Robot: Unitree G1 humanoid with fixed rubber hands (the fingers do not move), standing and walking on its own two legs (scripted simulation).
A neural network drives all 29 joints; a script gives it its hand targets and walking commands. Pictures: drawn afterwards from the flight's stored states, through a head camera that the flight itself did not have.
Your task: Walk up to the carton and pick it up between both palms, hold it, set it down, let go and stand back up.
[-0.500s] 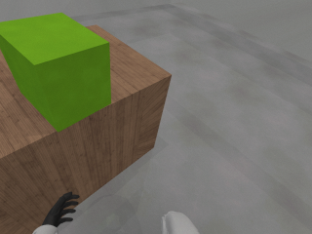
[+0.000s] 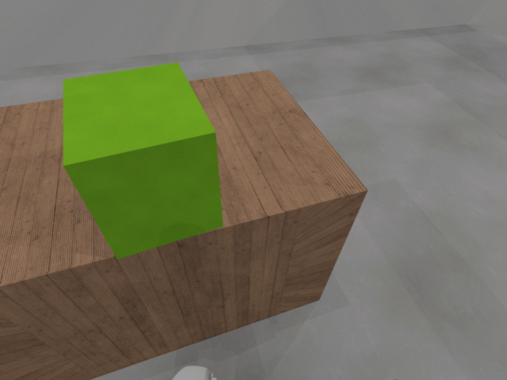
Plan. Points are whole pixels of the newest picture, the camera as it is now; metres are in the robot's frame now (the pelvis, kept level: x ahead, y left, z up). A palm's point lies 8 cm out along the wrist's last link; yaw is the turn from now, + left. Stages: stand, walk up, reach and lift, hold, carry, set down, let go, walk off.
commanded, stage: walk up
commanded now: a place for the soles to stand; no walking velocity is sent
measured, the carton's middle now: (148, 158) +0.54 +0.25 +0.03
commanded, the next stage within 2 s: none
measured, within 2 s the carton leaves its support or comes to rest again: neither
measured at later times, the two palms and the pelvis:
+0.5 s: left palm out of the picture +0.06 +0.26 -0.15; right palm (382, 326) +0.26 -0.23 -0.11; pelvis +0.09 +0.01 -0.03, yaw +15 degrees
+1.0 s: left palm out of the picture +0.01 +0.28 -0.08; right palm (369, 318) +0.28 -0.21 -0.11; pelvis +0.07 -0.01 -0.01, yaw +23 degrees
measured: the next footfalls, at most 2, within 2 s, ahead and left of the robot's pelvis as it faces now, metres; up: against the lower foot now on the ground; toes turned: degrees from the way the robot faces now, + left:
left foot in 0.34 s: +0.20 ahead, +0.09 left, +0.00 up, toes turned +14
right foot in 0.80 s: +0.19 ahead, -0.10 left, +0.00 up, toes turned +17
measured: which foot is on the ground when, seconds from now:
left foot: up 0.00-0.32, down 0.34-0.86, up 0.88-1.00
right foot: down 0.00-0.42, up 0.44-0.78, down 0.80-1.00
